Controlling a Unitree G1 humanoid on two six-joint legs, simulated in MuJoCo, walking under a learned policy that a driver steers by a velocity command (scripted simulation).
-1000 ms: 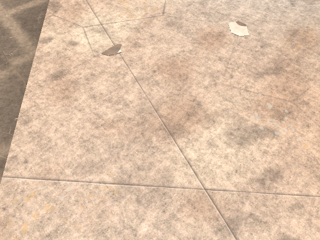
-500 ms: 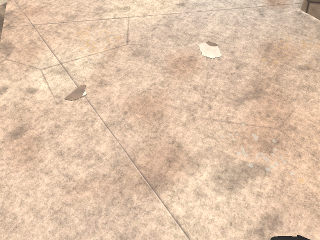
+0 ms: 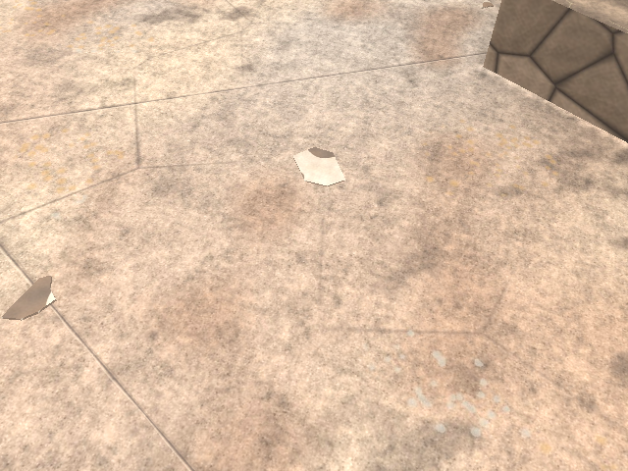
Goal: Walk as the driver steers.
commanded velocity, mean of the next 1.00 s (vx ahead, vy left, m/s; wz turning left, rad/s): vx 0.41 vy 0.00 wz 0.24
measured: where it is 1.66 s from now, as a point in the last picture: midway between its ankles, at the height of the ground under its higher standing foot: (315, 453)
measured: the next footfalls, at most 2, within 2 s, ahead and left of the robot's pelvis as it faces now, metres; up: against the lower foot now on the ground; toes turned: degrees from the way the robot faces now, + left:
right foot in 0.14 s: +0.24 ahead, -0.12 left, +0.00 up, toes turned -3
left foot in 0.72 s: +0.50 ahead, +0.08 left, +0.00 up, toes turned +19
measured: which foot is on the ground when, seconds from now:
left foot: down 0.00-0.16, up 0.18-0.70, down 0.72-1.00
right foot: up 0.00-0.12, down 0.14-0.72, up 0.74-1.00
